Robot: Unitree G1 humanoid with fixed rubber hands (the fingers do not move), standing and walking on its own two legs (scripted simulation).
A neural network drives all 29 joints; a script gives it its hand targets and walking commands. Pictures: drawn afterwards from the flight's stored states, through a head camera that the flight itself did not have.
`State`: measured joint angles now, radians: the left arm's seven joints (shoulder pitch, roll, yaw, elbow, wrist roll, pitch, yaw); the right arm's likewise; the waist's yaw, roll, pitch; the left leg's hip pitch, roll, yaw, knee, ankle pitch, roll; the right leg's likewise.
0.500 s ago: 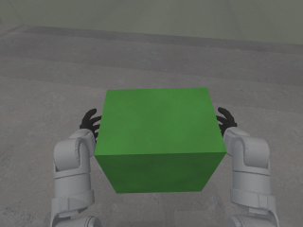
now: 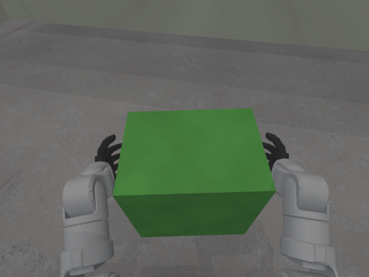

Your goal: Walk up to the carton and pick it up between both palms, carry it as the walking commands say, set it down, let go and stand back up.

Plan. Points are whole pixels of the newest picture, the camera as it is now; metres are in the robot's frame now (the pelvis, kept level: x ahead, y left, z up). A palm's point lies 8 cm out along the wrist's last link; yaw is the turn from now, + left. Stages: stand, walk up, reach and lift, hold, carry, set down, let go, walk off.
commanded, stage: carry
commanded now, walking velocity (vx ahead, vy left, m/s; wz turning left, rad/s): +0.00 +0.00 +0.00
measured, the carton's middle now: (191, 178) +0.33 +0.01 +0.04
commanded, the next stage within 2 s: hold in 1.60 s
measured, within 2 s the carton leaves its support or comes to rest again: neither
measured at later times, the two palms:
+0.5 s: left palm (107, 167) +0.31 +0.18 +0.10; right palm (275, 165) +0.32 -0.17 +0.10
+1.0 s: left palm (110, 166) +0.32 +0.18 +0.10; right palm (278, 165) +0.32 -0.18 +0.10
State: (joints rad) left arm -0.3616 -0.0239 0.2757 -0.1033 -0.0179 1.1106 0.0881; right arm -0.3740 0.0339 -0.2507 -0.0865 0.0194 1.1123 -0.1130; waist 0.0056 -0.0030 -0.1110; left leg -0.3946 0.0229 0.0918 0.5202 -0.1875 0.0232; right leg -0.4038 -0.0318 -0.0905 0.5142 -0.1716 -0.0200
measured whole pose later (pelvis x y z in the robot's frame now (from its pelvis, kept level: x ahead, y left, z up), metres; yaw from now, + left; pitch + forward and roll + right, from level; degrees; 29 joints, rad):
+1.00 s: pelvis +0.01 +0.00 +0.00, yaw +0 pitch +4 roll +0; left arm -0.35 -0.02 0.26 -0.06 0.02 1.06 0.06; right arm -0.37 0.03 -0.25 -0.04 0.00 1.06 -0.09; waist 0.00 0.00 -0.13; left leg -0.39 0.03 0.09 0.53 -0.20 0.01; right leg -0.40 -0.02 -0.08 0.52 -0.18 -0.02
